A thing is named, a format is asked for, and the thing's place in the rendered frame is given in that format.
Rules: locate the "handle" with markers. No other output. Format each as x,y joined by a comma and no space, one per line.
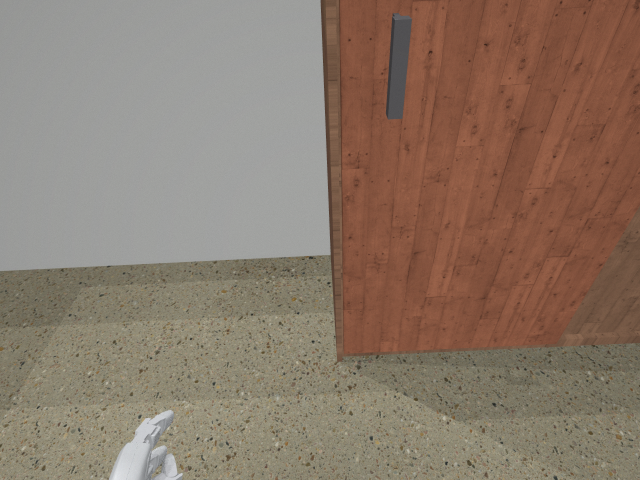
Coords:
398,62

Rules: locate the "left robot hand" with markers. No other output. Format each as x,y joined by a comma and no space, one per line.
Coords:
136,460

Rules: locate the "wardrobe door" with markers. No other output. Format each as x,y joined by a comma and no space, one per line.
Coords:
484,215
612,303

